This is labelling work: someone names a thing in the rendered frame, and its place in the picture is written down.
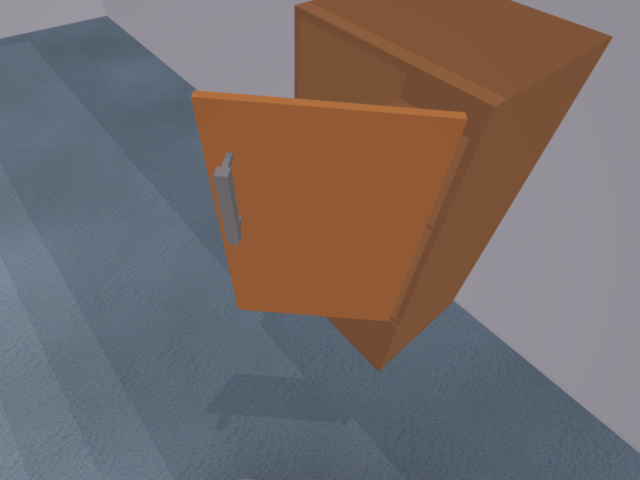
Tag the cupboard door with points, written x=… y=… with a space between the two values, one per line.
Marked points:
x=334 y=196

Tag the handle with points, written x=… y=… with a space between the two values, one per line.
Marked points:
x=227 y=200

